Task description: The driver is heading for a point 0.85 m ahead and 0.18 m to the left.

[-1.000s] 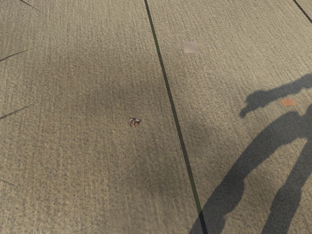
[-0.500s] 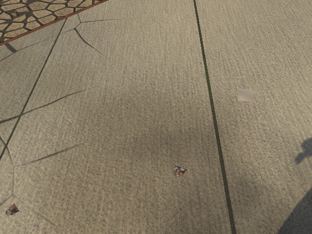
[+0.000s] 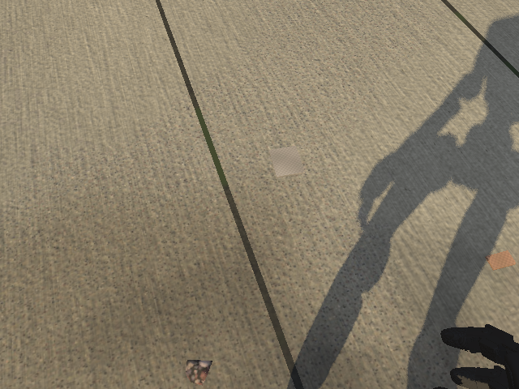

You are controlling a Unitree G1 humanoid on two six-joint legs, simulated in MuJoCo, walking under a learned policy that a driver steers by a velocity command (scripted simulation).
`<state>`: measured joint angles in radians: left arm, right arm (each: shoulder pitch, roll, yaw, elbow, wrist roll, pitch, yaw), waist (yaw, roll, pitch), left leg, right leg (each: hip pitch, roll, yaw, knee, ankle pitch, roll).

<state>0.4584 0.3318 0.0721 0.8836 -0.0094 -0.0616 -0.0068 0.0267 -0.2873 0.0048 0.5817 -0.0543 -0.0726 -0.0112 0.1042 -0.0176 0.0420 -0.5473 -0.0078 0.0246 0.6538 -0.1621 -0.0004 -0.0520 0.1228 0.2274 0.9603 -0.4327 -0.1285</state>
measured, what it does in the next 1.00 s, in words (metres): walks ahead, turning left: right foot, then left foot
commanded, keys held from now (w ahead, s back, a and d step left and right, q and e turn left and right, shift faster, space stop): w+e+shift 0.02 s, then w+q+shift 0.72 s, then shift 0.26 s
